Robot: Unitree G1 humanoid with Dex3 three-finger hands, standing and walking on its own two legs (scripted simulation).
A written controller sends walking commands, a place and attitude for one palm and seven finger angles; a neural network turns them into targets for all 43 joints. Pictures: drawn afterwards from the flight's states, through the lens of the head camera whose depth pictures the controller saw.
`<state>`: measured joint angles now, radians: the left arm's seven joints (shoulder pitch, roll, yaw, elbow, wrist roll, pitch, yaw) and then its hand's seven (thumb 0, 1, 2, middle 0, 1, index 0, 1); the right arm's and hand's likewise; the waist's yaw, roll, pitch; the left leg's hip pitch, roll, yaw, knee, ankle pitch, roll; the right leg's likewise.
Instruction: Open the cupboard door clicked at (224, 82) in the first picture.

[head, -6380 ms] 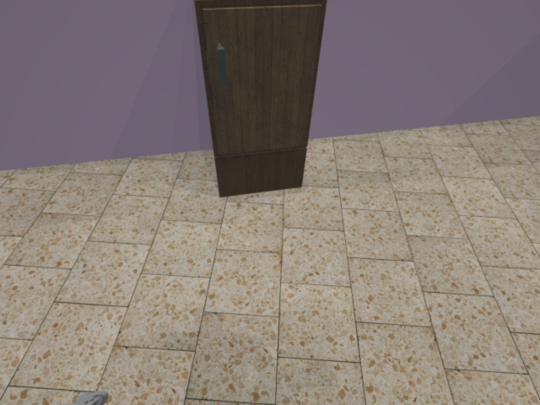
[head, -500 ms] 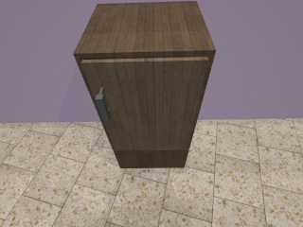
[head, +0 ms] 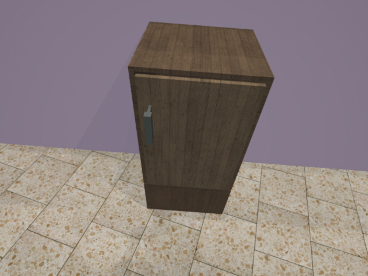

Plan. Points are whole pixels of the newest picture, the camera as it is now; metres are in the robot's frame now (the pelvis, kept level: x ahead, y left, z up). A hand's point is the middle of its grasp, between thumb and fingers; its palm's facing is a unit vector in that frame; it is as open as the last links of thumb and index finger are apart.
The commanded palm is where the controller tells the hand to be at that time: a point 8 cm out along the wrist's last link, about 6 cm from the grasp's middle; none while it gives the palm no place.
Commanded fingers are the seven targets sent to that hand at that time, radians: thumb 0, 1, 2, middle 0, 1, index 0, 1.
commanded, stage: come to a stop and stand still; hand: left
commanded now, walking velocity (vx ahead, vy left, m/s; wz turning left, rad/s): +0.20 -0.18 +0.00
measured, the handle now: (149, 125) +0.60 +0.16 -0.05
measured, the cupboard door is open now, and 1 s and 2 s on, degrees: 0 0 0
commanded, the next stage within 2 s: look again from close up in 0.94 s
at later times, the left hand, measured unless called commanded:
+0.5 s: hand out of the picture +0.04 +0.12 -0.17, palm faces +0.03 -0.98 -0.22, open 7.3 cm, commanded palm none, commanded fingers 0.00 0.90 0.90 -0.20 -0.30 -0.20 -0.30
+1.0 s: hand out of the picture +0.04 +0.10 -0.17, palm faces +0.03 -0.99 -0.17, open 7.4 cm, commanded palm none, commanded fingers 0.00 0.90 0.90 -0.20 -0.30 -0.20 -0.30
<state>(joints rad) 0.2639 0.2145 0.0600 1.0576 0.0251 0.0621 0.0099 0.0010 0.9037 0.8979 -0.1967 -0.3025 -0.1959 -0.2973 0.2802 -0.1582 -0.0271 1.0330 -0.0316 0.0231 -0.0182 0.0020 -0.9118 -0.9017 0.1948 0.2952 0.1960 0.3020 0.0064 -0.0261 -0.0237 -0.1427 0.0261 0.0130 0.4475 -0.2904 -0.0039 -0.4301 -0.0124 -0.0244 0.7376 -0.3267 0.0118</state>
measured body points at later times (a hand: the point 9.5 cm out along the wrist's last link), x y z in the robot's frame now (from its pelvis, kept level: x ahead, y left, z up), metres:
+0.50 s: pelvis +0.03 -0.06 +0.00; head +0.05 -0.08 +0.45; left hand +0.04 +0.17 -0.15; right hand +0.00 -0.28 -0.17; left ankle +0.01 +0.09 -0.71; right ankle +0.00 -0.13 -0.74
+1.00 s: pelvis +0.06 -0.06 +0.00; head +0.07 -0.06 +0.45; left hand +0.04 +0.15 -0.16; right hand +0.07 -0.28 -0.16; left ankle +0.04 +0.07 -0.74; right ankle +0.00 -0.13 -0.74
